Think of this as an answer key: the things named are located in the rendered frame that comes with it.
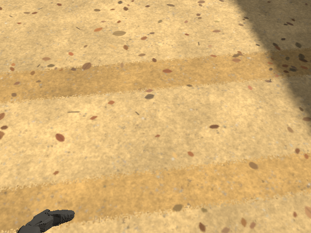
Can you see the left robot hand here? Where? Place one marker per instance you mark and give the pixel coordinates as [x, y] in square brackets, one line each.
[46, 220]

